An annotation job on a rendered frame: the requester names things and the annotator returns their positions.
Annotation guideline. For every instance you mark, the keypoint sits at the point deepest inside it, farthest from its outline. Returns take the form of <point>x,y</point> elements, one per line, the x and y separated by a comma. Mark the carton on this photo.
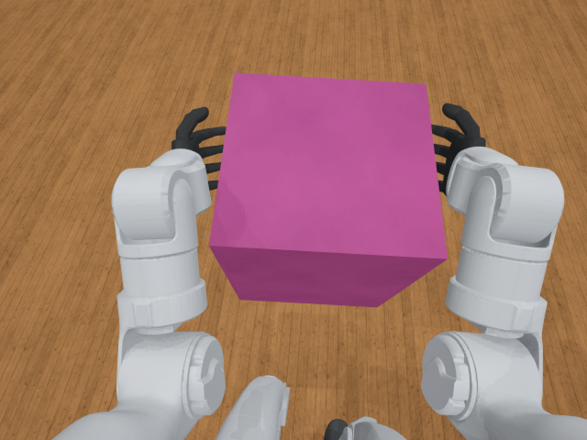
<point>327,190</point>

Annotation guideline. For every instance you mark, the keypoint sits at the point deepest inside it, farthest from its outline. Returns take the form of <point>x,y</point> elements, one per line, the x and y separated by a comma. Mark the robot right hand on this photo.
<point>459,142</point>

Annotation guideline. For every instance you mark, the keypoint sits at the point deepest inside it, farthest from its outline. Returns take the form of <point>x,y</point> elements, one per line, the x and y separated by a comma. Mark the right robot thigh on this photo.
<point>370,431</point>

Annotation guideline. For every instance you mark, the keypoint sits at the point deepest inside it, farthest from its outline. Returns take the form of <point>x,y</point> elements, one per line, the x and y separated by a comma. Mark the robot right upper arm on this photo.
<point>490,389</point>

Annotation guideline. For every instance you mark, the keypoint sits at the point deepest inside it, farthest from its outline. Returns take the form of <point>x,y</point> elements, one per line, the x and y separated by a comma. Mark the robot left upper arm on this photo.
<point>166,383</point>

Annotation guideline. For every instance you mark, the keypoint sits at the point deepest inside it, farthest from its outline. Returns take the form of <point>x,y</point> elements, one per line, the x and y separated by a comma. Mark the left robot forearm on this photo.
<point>155,211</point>

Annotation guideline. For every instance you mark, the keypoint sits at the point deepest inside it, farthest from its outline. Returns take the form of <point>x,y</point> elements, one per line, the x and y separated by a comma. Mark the robot thigh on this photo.
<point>259,412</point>
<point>370,431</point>

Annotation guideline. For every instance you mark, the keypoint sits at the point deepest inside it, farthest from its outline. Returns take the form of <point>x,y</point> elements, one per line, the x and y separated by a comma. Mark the right robot forearm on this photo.
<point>512,214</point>

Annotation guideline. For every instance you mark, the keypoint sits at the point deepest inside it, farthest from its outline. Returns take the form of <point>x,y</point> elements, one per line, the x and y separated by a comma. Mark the left robot thigh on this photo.
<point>259,412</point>

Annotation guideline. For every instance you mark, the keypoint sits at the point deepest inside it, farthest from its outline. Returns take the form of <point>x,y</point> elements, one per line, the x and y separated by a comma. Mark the robot left hand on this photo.
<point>187,139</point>

